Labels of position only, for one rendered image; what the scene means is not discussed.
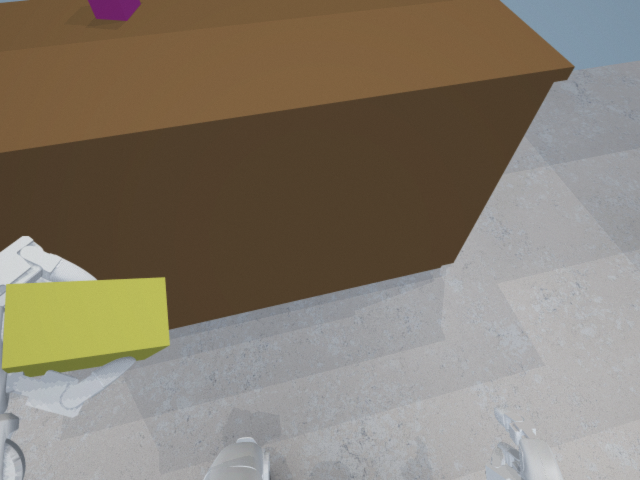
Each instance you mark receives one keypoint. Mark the right robot hand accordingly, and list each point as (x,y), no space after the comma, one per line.
(533,461)

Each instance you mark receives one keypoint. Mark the left robot forearm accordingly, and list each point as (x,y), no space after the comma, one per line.
(12,460)

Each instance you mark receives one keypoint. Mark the left robot thigh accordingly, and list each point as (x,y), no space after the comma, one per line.
(240,461)

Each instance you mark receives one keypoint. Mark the left robot hand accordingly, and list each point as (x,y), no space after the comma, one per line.
(24,261)

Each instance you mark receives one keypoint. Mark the table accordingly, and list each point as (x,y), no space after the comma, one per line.
(260,152)

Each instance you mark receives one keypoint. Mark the sponge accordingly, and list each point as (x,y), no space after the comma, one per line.
(73,325)

